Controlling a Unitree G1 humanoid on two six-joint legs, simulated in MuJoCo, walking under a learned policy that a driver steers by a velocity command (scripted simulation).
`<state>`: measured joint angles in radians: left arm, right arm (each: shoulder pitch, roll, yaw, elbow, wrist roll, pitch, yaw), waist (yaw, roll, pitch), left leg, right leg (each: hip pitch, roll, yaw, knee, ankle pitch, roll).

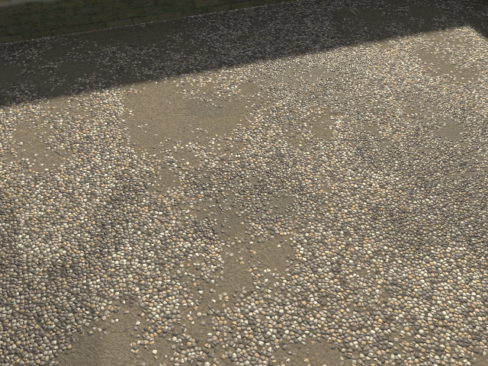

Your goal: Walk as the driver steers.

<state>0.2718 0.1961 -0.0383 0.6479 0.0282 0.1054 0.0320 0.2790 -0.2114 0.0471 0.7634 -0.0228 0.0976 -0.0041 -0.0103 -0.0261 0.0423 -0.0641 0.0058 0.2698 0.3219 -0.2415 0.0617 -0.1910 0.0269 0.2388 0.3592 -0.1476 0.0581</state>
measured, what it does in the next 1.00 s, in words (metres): stands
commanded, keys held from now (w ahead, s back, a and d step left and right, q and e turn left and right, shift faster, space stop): w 1.00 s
